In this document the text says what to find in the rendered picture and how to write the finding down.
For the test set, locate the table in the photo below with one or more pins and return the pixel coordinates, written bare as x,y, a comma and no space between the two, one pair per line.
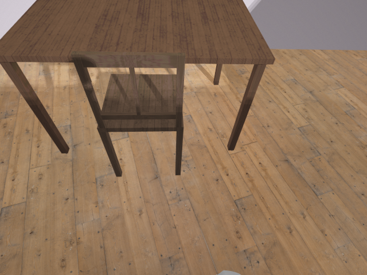
207,31

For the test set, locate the chair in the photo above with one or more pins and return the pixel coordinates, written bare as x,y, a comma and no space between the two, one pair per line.
136,102

